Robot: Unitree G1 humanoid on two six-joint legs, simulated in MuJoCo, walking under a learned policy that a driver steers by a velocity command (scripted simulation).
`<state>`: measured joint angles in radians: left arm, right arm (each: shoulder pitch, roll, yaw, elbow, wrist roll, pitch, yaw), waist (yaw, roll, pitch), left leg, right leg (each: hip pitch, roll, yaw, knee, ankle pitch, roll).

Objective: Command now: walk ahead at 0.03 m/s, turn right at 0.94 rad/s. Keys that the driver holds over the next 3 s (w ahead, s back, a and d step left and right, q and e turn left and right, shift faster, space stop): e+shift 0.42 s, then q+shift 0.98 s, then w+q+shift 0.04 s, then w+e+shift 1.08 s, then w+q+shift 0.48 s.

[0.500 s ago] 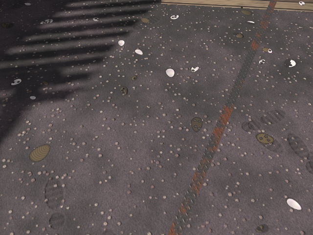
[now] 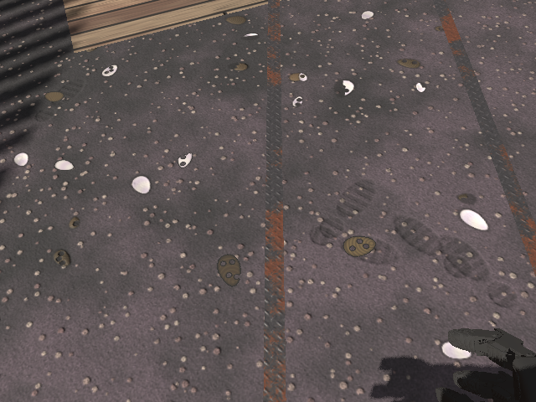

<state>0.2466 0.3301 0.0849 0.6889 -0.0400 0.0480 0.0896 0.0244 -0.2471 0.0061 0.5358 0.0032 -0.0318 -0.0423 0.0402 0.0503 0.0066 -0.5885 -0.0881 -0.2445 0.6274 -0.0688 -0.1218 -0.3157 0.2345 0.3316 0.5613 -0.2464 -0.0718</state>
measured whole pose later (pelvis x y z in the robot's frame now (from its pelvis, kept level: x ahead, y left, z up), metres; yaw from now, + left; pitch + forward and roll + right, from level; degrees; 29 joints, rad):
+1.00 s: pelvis +0.10 +0.01 -0.01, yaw -10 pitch +3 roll -1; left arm 0.14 0.29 0.11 0.71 -0.02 0.02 0.02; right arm 0.14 -0.30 -0.10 0.60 0.03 0.08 0.02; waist 0.00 -0.03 0.05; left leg -0.38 0.03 0.09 0.66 -0.32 0.03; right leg -0.25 -0.17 -0.29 0.68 -0.42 0.04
